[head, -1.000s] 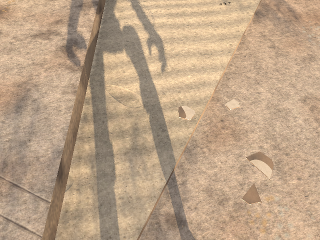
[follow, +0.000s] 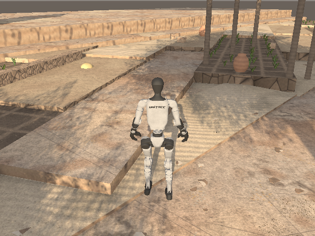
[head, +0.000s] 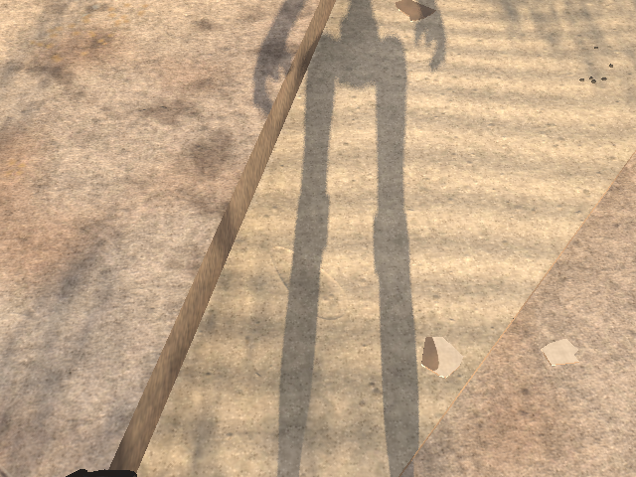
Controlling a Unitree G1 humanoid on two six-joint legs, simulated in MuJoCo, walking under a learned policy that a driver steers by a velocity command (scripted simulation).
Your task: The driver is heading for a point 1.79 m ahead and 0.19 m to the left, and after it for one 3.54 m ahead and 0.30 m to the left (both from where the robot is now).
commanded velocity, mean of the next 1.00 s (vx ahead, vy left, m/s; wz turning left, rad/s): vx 0.01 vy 0.00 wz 0.34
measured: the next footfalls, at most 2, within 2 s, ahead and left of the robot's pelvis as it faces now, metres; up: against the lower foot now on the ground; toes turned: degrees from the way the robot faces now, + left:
right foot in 0.04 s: +0.07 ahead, -0.12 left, -0.04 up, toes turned +5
left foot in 0.44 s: -0.02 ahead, +0.13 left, -0.04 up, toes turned +18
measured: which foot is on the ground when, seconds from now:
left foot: down 0.00-0.02, up 0.04-0.42, down 0.44-1.00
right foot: up 0.00-0.02, down 0.04-0.44, up 0.46-0.80, down 0.82-1.00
